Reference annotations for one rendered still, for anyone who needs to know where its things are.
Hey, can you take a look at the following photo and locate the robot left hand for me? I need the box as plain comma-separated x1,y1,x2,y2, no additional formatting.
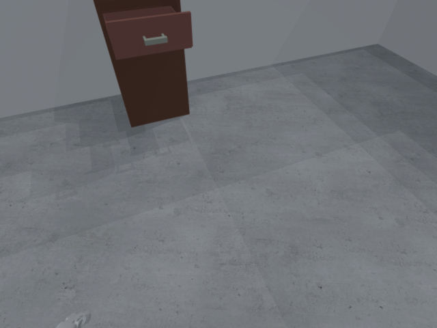
56,312,91,328

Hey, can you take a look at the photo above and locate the cabinet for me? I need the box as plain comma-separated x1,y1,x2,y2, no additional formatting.
94,0,190,128

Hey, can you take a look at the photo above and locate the handle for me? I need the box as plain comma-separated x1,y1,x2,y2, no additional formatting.
143,33,168,46

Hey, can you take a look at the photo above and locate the drawer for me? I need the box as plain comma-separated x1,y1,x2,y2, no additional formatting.
102,6,193,60

